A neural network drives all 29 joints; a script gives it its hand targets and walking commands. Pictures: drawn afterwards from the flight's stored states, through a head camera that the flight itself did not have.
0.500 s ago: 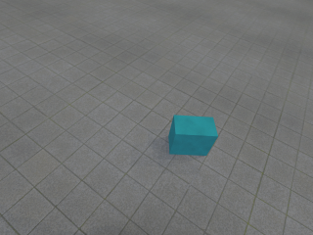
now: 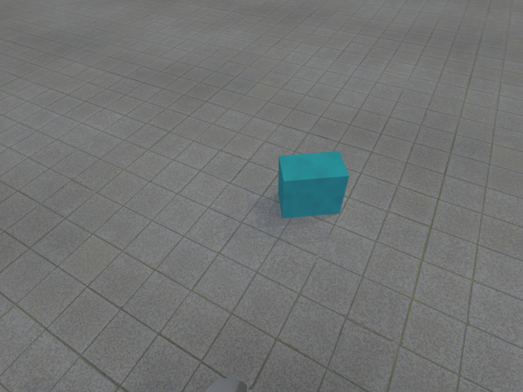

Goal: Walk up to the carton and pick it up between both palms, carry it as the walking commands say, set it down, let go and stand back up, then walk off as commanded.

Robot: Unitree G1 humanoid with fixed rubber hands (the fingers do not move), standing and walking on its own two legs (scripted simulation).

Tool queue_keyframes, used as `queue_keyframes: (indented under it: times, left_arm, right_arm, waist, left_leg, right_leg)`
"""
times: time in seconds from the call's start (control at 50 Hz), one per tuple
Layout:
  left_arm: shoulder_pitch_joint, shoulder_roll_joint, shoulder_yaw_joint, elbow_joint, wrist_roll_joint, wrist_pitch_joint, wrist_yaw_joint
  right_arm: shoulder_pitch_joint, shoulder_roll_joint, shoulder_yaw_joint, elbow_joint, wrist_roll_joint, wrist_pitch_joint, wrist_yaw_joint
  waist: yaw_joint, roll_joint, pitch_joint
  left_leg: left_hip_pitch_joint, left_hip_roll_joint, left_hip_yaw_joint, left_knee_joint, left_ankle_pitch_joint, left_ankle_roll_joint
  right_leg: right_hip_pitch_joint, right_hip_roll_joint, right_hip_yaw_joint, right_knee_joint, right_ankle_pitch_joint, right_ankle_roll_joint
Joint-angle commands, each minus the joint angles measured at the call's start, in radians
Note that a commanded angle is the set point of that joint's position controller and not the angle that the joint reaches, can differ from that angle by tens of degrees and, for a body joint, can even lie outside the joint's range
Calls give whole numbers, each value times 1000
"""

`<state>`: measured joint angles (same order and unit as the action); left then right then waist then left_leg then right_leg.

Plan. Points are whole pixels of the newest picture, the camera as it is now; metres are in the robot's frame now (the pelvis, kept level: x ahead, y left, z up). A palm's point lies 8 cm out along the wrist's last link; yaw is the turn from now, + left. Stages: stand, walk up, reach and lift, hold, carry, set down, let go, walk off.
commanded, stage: walk off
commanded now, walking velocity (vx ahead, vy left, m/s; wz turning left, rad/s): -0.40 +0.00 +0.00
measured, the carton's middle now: (310, 185) +1.11 -0.22 -0.63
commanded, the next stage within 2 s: stand in 0.58 s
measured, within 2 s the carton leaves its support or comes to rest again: neither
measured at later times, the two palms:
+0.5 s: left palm out of the picture -0.08 +0.30 -0.12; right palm out of the picture -0.12 -0.24 -0.09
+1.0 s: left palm out of the picture -0.24 +0.29 -0.13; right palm out of the picture -0.28 -0.25 -0.11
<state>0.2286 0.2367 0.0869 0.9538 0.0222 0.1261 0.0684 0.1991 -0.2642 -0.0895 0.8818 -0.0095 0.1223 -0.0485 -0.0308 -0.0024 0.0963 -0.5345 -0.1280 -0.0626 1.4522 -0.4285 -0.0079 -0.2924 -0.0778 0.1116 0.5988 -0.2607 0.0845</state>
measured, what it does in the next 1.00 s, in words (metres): walks backwards: left foot, then right foot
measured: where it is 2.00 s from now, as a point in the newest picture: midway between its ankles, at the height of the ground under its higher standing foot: outside the picture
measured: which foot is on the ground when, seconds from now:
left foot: up 0.00-0.12, down 0.14-0.66, up 0.68-0.92, down 0.94-1.00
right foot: down 0.00-0.14, up 0.16-0.66, down 0.68-0.94, up 0.96-1.00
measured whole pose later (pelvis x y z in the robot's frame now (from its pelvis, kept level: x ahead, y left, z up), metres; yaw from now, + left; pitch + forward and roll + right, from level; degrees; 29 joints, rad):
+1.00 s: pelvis -0.33 +0.03 +0.00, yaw -1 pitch -1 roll -2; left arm 0.14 0.24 0.09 0.93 0.02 0.07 0.03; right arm 0.22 -0.26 -0.07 0.90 -0.02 0.06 -0.03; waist -0.03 -0.01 0.09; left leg -0.18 -0.04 -0.05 0.57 -0.36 0.04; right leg -0.32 -0.02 0.14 0.64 -0.39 0.07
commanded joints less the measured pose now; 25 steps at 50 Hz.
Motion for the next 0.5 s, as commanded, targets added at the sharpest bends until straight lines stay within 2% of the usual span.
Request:
queue_keyframes:
  times: [0.0, 0.02, 0.04, 0.06, 0.08, 0.1, 0.12, 0.14, 0.16, 0.18, 0.2, 0.22, 0.24, 0.26, 0.28, 0.3, 0.32, 0.34, 0.36, 0.38, 0.4, 0.42, 0.44, 0.46, 0.48]
  left_arm:
    - [-68, 176, 26, -104, 0, -47, 15]
    - [-25, 141, 15, -65, -1, -37, 17]
    - [2, 193, 20, -66, -1, -37, 6]
    - [2, 187, 23, -48, 1, -32, -5]
    - [27, 244, 42, -44, 8, -22, -12]
    - [0, 232, 42, -37, -7, -17, -12]
    - [-8, 112, 34, -73, -5, -22, -8]
    - [-157, 156, 46, -108, 1, -25, -14]
    - [-202, 164, 51, -128, 7, -22, -5]
    - [-304, 150, 38, -134, -11, -14, -20]
    - [-226, 133, 41, -113, -18, -11, -38]
    - [-178, 142, 42, -99, -18, -18, -43]
    - [-129, 162, 51, -75, 0, -22, -39]
    - [-134, 156, 53, -78, 2, -31, -47]
    - [-146, 159, 57, -96, 0, -31, -39]
    - [-137, 126, 40, -70, 10, -21, -33]
    - [-153, 143, 43, -93, -5, -26, -43]
    - [-139, 156, 43, -99, -7, -39, -41]
    - [-147, 113, 27, -94, -12, -33, -37]
    - [-135, 97, 18, -93, -10, -34, -33]
    - [-154, 121, 27, -98, -14, -37, -40]
    - [-140, 148, 27, -91, -23, -30, -41]
    - [-86, 81, 10, -85, -30, -37, -42]
    - [-70, 90, 12, -78, -31, -32, -41]
    - [-79, 83, 6, -70, -29, -25, -37]
  right_arm:
    - [93, -56, -18, -11, -9, -38, 8]
    - [55, -30, -9, -23, 8, -46, 13]
    - [48, -99, -26, -35, 14, -41, 9]
    - [46, -92, -27, -28, 12, -50, 7]
    - [145, -80, -30, 3, 36, -36, -10]
    - [185, -97, -26, 20, 20, -54, -20]
    - [131, -159, -47, -9, 14, -54, -10]
    - [90, -175, -7, -49, -15, -53, 15]
    - [140, -216, -6, -37, -37, -61, 21]
    - [70, -196, -7, -35, -35, -60, 13]
    - [-101, -191, -9, -86, -37, -65, 21]
    - [-165, -193, -12, -116, -34, -60, 18]
    - [-111, -181, -26, -105, -13, -60, 11]
    - [-101, -135, -7, -96, -13, -62, 20]
    - [-103, -143, -8, -103, -12, -68, 12]
    - [-52, -137, -7, -74, -15, -71, 11]
    - [-55, -129, -8, -74, -4, -73, 10]
    - [-5, -140, -12, -63, 11, -62, 11]
    - [7, -119, 0, -49, 4, -68, 1]
    - [56, -172, -16, -25, -3, -49, 5]
    - [51, -169, -9, -11, 11, -50, -7]
    - [14, -189, -17, -34, 2, -50, -2]
    - [4, -195, -16, -32, -18, -52, 1]
    - [-46, -185, -19, -55, -16, -62, 2]
    - [-35, -152, -11, -41, -20, -58, 1]
  waist:
    - [44, -163, -82]
    - [83, -277, -148]
    - [102, -380, -183]
    - [103, -330, -112]
    - [90, -272, -168]
    - [46, -104, -68]
    - [73, 185, 13]
    - [-4, 331, 2]
    - [-53, 260, -3]
    - [-29, 150, 25]
    - [49, 148, 29]
    - [79, 139, 31]
    - [52, 114, -38]
    - [53, 112, -91]
    - [45, 97, -109]
    - [21, 134, -98]
    - [18, 189, -93]
    - [-5, 142, -112]
    - [6, 169, -92]
    - [-16, 202, -91]
    - [-15, 154, -73]
    - [-8, 169, -94]
    - [23, 185, -81]
    - [30, 177, -101]
    - [20, 215, -95]
  left_leg:
    - [85, 82, 46, -410, -69, -42]
    - [48, 79, 78, -578, -145, -48]
    - [122, 106, 60, -720, -189, -52]
    - [146, 121, 66, -825, -207, -46]
    - [263, 136, 19, -1060, -191, -26]
    - [358, 159, -30, -1202, 44, -30]
    - [316, 368, -317, -1241, 198, 32]
    - [189, 553, -456, -1151, 659, 70]
    - [122, 524, -537, -1196, 650, 36]
    - [17, 450, -355, -1215, 381, 4]
    - [100, 364, -259, -1172, 407, 35]
    - [164, 358, -182, -1101, 641, 85]
    - [176, 370, -187, -1076, 728, 106]
    - [307, 354, -172, -1065, 782, 117]
    - [294, 363, -147, -1067, 779, 146]
    - [436, 361, -189, -1077, 770, 146]
    - [447, 361, -194, -1055, 807, 153]
    - [464, 365, -178, -1057, 771, 155]
    - [433, 366, -155, -1053, 842, 173]
    - [456, 368, -231, -1121, 670, 160]
    - [517, 376, -237, -1097, 756, 167]
    - [410, 384, -222, -1091, 736, 189]
    - [379, 391, -206, -1090, 794, 186]
    - [344, 378, -224, -1100, 722, 175]
    - [324, 340, -179, -1111, 665, 155]
  right_leg:
    - [140, -108, 62, -172, 431, -187]
    - [303, -134, 110, -192, 306, -188]
    - [335, -153, 174, -206, 281, -188]
    - [288, -196, 212, -212, 380, -183]
    - [262, -224, 266, -184, 263, -161]
    - [63, -123, 157, -64, 155, -94]
    - [-163, 48, 4, 150, -197, -40]
    - [-301, 195, 63, 396, -443, -20]
    - [-265, 199, 201, 528, -459, -65]
    - [-188, 192, 186, 613, -314, -87]
    - [-206, 216, 143, 734, -265, -86]
    - [-221, 220, 109, 816, -232, -71]
    - [-179, 225, 95, 887, -204, -58]
    - [-204, 221, 105, 909, -213, -51]
    - [-192, 231, 71, 908, -205, -28]
    - [-258, 223, 46, 820, -227, -27]
    - [-274, 219, 70, 817, -237, -19]
    - [-253, 219, 37, 795, -239, -9]
    - [-224, 196, 35, 696, -251, 0]
    - [-208, 202, 23, 653, -271, 3]
    - [-223, 181, 39, 522, -270, 13]
    - [-131, 177, 4, 540, -264, 16]
    - [-72, 143, -4, 410, -304, 9]
    - [-9, 131, -15, 358, -268, -2]
    - [24, 108, -63, 273, -266, -11]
